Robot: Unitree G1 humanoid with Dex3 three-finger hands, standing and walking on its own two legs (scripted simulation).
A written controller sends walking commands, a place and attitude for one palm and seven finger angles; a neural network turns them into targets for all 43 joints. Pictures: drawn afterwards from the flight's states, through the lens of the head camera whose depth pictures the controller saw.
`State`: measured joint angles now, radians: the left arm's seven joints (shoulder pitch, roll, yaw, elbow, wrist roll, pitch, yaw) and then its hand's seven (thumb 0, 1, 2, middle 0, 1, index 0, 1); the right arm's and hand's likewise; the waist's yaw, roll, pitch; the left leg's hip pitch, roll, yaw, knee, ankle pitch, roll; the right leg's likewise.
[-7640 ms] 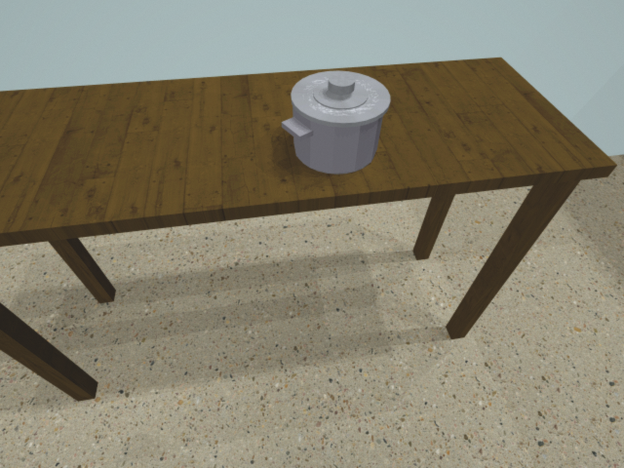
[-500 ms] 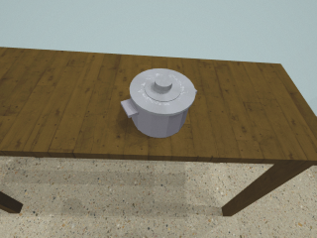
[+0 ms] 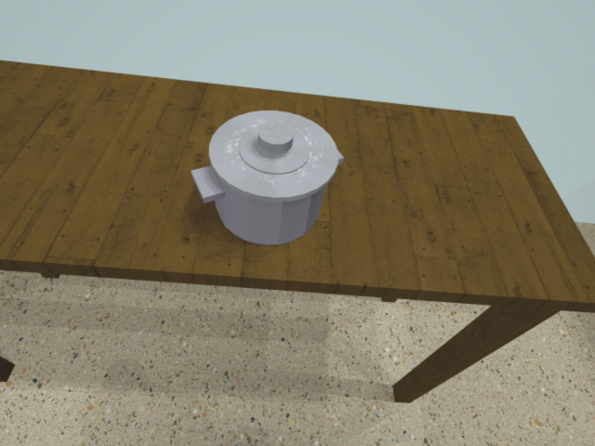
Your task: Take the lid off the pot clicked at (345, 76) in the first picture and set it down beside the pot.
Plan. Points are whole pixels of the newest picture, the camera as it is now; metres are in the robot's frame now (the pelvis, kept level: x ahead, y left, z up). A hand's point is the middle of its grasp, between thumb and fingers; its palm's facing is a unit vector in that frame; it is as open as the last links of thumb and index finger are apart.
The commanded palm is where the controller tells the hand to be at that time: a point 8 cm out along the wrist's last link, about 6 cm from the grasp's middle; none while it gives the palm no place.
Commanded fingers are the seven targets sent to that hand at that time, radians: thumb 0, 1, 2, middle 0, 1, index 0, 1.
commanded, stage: shuffle to correct the standing spot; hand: left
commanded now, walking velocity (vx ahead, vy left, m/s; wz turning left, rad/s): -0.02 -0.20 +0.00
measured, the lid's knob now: (275, 137) +0.45 +0.07 +0.17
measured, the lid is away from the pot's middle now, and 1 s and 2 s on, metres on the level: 0.00 0.00 0.00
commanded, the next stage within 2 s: come to a stop and stand still in 0.24 s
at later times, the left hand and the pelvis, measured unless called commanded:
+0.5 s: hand out of the picture +0.06 +0.09 -0.17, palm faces -0.03 -0.98 -0.19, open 7.4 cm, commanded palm none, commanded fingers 0.00 0.90 0.90 -0.20 -0.30 -0.20 -0.30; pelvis -0.01 -0.08 +0.01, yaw +0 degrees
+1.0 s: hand out of the picture -0.01 +0.12 -0.16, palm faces +0.00 -0.97 -0.24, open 7.4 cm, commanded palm none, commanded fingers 0.00 0.90 0.90 -0.20 -0.30 -0.20 -0.30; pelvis -0.03 -0.07 +0.01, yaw -1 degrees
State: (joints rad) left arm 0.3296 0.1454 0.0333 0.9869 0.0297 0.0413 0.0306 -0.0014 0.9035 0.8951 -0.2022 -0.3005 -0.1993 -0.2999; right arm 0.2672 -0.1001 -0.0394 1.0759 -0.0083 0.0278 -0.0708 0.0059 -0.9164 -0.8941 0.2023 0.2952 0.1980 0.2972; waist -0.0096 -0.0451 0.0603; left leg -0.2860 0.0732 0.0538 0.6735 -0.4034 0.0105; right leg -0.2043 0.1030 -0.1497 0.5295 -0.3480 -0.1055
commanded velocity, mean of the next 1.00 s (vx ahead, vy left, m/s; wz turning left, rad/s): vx -0.02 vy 0.00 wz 0.00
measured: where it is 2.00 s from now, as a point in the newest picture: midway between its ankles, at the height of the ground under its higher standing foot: outside the picture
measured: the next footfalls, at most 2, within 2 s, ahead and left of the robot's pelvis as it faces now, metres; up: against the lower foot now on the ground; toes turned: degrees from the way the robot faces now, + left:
right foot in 0.32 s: +0.00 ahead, -0.22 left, +0.00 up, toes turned -3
left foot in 0.52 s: +0.02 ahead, +0.02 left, +0.00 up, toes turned +3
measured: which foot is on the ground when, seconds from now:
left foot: down 0.00-0.36, up 0.38-0.50, down 0.52-1.00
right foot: down 0.00-0.02, up 0.04-0.30, down 0.32-1.00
